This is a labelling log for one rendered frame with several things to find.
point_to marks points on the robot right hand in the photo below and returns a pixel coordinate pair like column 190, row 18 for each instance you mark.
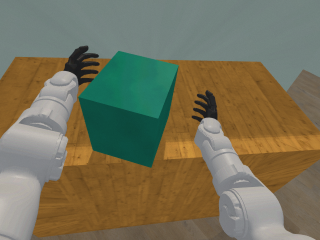
column 210, row 107

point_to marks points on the robot left hand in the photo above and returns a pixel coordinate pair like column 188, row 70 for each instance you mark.
column 75, row 64

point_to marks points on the pedestal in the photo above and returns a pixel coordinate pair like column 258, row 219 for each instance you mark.
column 267, row 129

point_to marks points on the carton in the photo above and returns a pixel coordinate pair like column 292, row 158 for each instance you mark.
column 127, row 105

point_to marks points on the right robot upper arm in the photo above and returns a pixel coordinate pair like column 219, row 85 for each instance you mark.
column 253, row 213

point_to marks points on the left robot upper arm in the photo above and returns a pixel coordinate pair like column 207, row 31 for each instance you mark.
column 30, row 156

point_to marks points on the robot right forearm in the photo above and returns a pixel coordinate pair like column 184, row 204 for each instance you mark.
column 223, row 162

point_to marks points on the robot left forearm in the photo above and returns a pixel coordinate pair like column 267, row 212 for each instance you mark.
column 52, row 107

